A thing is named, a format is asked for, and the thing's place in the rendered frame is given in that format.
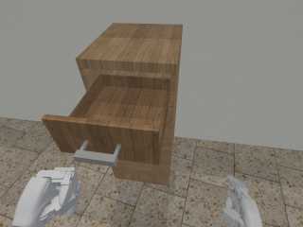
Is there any handle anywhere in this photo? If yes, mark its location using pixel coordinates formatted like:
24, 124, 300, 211
73, 140, 121, 167

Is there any right robot hand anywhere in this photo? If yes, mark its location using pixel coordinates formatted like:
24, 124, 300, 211
223, 174, 263, 227

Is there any left robot hand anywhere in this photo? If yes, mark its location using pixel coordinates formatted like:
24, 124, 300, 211
11, 167, 82, 227

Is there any cabinet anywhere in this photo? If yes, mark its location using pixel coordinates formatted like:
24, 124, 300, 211
75, 23, 183, 186

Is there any drawer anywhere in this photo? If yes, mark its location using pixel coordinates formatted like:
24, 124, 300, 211
41, 74, 170, 166

